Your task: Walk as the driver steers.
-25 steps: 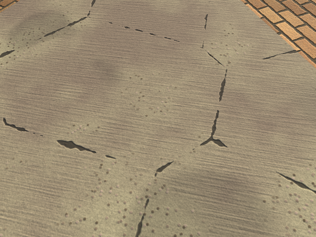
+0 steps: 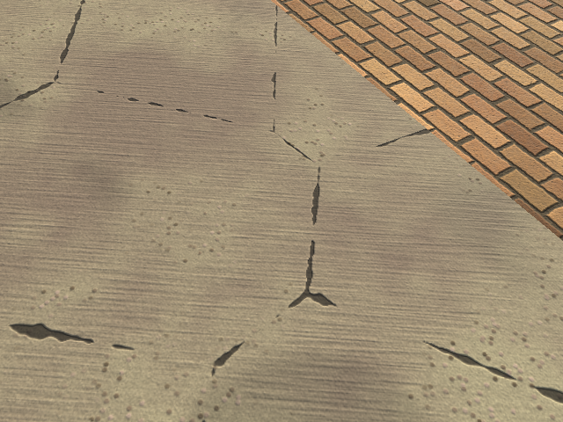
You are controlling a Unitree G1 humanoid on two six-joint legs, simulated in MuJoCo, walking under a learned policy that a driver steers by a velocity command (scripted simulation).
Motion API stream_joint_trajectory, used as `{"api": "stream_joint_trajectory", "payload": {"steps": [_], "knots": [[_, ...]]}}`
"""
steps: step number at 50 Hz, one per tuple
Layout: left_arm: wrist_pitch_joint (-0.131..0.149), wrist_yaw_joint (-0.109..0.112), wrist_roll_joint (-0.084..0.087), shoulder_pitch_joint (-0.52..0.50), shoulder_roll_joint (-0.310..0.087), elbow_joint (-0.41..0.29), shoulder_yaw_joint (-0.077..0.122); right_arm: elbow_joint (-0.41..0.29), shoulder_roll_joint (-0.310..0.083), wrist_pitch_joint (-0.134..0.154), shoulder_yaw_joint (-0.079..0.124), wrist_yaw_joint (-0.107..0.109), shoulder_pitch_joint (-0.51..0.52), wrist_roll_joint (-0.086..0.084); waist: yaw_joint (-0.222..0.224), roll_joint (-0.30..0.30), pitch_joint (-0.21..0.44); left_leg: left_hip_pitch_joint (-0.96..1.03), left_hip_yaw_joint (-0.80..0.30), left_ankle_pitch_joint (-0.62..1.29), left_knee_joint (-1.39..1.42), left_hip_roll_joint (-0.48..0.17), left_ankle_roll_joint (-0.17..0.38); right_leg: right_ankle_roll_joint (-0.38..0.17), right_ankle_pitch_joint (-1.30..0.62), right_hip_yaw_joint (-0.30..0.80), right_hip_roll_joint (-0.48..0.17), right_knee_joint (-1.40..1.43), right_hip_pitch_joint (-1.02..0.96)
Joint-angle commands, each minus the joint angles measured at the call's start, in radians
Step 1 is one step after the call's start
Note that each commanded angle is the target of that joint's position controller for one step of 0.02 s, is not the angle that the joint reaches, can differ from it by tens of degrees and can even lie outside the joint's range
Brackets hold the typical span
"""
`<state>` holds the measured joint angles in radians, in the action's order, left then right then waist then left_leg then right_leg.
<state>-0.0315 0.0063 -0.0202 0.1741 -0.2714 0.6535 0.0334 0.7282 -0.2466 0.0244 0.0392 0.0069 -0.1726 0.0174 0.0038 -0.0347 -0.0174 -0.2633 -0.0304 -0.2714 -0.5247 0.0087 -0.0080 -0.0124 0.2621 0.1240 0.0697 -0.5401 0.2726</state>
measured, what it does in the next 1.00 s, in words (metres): walks ahead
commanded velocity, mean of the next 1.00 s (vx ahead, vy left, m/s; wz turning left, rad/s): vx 0.12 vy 0.00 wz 0.02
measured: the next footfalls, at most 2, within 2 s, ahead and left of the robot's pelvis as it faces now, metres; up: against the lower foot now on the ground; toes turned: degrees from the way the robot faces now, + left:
left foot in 1.22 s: +0.36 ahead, +0.13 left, +0.00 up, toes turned +11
right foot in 1.70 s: +0.41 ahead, -0.09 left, +0.00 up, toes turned +28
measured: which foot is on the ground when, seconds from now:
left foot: down 0.00-0.82, up 0.84-1.00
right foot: down 0.00-1.00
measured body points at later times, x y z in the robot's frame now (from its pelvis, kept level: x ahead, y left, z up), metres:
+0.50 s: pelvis +0.01 +0.01 +0.00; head +0.02 +0.01 +0.45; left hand +0.15 +0.26 -0.10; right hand +0.16 -0.24 -0.10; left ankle +0.00 +0.13 -0.73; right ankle +0.01 -0.11 -0.73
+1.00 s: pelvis +0.11 -0.01 +0.01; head +0.12 -0.03 +0.46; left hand +0.11 +0.26 -0.10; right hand +0.24 -0.27 -0.11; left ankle +0.11 +0.14 -0.65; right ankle +0.03 -0.11 -0.73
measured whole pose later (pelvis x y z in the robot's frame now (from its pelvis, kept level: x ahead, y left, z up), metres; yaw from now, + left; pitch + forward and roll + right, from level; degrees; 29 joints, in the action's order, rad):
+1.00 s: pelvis +0.11 -0.01 +0.01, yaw +4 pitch +1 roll +0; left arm 0.09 0.00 -0.01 0.44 -0.22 0.76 0.06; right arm 0.78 -0.29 0.05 0.06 -0.01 -0.25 -0.04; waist 0.04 0.05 0.00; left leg -0.57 -0.09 -0.27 -1.09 0.00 0.05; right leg -0.04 0.30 -0.06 0.03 -0.33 0.05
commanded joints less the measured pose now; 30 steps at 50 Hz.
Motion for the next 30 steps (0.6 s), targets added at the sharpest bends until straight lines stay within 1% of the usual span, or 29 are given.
{"api": "stream_joint_trajectory", "payload": {"steps": [1,3,6,9,16,28,29,30], "knots": [[0.008,-0.004,0.006,-0.004,-0.106,-0.065,0.036,-0.077,-0.145,0.019,0.031,0.000,0.044,-0.002,0.009,0.111,0.063,0.044,-0.106,0.157,0.092,-0.104,0.050,-0.021,-0.148,0.043,-0.064,0.043,-0.037],[0.013,-0.003,0.006,-0.003,-0.102,-0.059,0.036,-0.079,-0.134,0.018,0.027,0.000,0.035,-0.005,-0.001,0.077,0.065,0.060,-0.086,0.176,0.068,-0.088,0.046,-0.028,-0.180,0.055,-0.072,0.050,-0.033],[0.020,-0.003,0.007,-0.002,-0.090,-0.053,0.035,-0.084,-0.121,0.012,0.024,0.000,0.031,-0.008,-0.009,0.036,0.071,0.086,-0.070,0.213,0.040,-0.074,0.046,-0.025,-0.213,0.066,-0.078,0.054,-0.030],[0.023,-0.001,0.008,0.000,-0.084,-0.050,0.035,-0.086,-0.113,0.007,0.021,-0.003,0.035,-0.008,-0.011,0.017,0.067,0.093,-0.064,0.211,0.035,-0.066,0.044,-0.021,-0.217,0.072,-0.081,0.058,-0.032],[0.024,0.009,0.009,0.011,-0.079,-0.045,0.037,-0.078,-0.101,0.006,0.019,-0.007,0.040,-0.009,-0.006,0.022,0.056,0.089,-0.060,0.200,0.044,-0.056,0.038,-0.015,-0.225,0.074,-0.086,0.061,-0.053],[0.024,0.024,0.009,0.023,-0.057,-0.034,0.041,-0.043,-0.090,0.011,0.019,-0.001,0.024,-0.010,-0.003,0.033,0.038,0.070,-0.061,0.154,0.068,-0.051,0.036,-0.003,-0.202,0.064,-0.082,0.069,-0.071],[0.023,0.025,0.008,0.036,-0.047,-0.026,0.038,-0.035,-0.082,0.010,0.017,0.000,0.012,-0.008,-0.003,0.035,0.057,0.074,-0.056,0.070,0.079,-0.043,0.038,-0.003,-0.127,0.053,-0.072,0.073,-0.080],[0.021,0.027,0.010,0.041,-0.045,-0.022,0.038,-0.030,-0.087,0.008,0.018,0.002,0.007,-0.010,-0.004,0.044,0.044,0.061,-0.057,-0.058,0.090,-0.035,0.047,-0.007,-0.009,0.034,-0.053,0.064,-0.063]]}}
Over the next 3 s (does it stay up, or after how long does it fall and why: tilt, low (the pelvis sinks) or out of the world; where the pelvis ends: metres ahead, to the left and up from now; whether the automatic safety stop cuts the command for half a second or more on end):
stays up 0.82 0.21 0.00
